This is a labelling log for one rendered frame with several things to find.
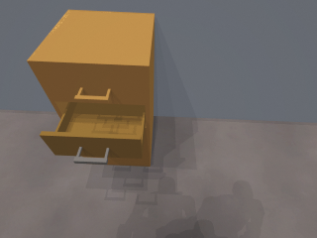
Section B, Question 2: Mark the handle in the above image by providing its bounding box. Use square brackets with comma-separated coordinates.
[74, 95, 110, 104]
[73, 147, 110, 165]

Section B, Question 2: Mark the cabinet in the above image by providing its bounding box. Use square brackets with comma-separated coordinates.
[27, 9, 155, 167]

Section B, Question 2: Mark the drawer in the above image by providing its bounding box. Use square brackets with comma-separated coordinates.
[40, 102, 146, 159]

